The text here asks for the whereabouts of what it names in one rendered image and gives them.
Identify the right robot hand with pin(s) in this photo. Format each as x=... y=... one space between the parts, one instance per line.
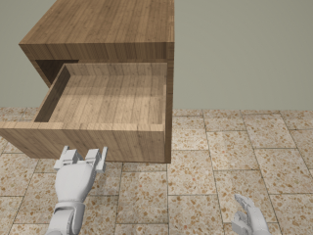
x=253 y=220

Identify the handle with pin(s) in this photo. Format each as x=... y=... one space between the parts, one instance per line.
x=100 y=167

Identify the cabinet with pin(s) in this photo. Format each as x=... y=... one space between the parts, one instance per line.
x=106 y=32

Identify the robot left forearm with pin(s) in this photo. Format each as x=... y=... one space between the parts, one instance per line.
x=67 y=218

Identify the drawer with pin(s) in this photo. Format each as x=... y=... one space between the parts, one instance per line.
x=90 y=106

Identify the left robot hand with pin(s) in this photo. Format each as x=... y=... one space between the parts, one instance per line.
x=74 y=181

